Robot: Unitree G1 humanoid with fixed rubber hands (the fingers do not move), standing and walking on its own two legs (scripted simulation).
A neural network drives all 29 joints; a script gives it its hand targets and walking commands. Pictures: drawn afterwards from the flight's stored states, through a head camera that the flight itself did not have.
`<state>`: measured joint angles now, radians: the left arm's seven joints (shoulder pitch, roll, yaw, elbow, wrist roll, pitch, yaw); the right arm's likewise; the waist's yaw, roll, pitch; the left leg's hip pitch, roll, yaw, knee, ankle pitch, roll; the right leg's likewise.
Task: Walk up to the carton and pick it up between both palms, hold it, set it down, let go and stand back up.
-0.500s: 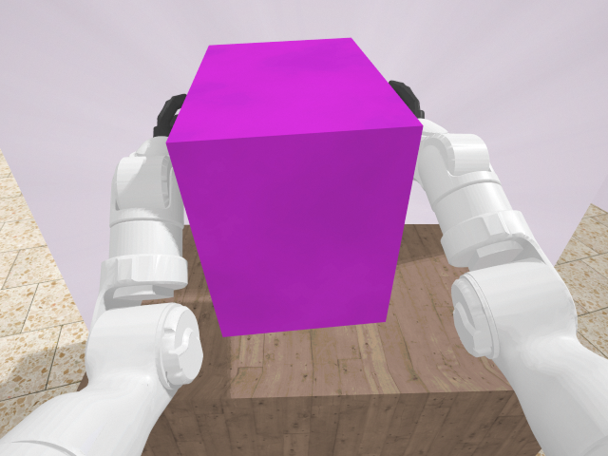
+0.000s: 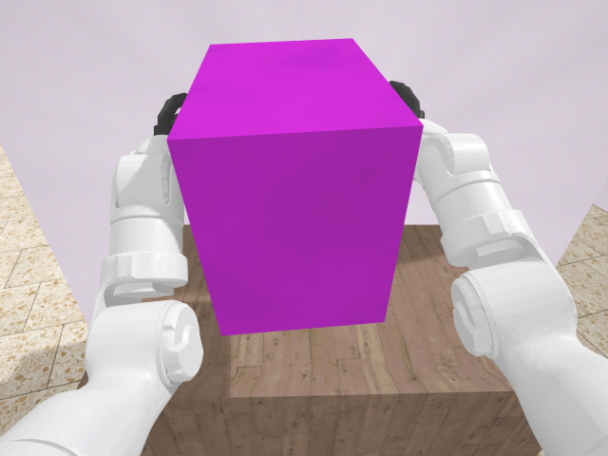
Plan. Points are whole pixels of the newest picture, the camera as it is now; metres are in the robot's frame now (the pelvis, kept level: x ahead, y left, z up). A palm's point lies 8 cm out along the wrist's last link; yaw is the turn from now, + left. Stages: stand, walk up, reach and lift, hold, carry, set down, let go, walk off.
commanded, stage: hold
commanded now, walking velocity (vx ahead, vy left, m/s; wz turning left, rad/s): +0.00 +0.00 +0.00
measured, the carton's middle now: (292, 175) +0.37 +0.00 +0.25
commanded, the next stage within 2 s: none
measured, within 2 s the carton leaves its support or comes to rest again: neither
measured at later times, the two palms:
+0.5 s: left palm (162, 142) +0.37 +0.15 +0.30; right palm (407, 121) +0.36 -0.14 +0.33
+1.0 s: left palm (166, 144) +0.37 +0.15 +0.30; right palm (410, 127) +0.36 -0.15 +0.32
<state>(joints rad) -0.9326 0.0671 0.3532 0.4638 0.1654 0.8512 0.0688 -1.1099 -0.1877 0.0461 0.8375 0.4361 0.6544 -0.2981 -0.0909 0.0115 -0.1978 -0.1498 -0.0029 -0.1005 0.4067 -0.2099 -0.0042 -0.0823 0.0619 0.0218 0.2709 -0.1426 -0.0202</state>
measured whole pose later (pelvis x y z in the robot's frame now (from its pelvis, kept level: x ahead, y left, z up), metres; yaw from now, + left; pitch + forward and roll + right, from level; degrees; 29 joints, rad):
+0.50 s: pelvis +0.00 +0.00 +0.00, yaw +0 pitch -2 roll -2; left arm -0.95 0.06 0.38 0.46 0.17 0.85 0.07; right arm -1.14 -0.19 0.03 0.84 0.44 0.66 -0.30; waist -0.08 0.00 -0.23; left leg -0.15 0.00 -0.09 0.41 -0.22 0.00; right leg -0.08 0.06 0.03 0.27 -0.14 -0.02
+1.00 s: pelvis +0.00 +0.00 +0.00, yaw +0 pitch -1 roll -2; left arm -0.97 0.08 0.37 0.51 0.15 0.83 0.07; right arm -1.14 -0.19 0.04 0.86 0.42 0.65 -0.30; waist -0.08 0.01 -0.23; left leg -0.18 0.00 -0.10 0.41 -0.20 -0.01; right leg -0.12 0.07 0.02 0.27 -0.13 -0.02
